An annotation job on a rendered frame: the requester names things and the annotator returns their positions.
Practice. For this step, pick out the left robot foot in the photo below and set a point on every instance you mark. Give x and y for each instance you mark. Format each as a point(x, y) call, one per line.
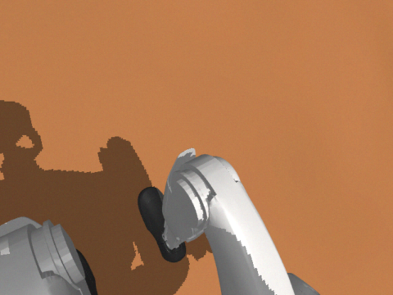
point(89, 277)

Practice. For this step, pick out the right robot hand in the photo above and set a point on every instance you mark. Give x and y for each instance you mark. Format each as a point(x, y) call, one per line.
point(300, 287)

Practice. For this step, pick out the right robot foot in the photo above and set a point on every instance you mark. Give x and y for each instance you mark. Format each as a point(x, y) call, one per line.
point(150, 201)

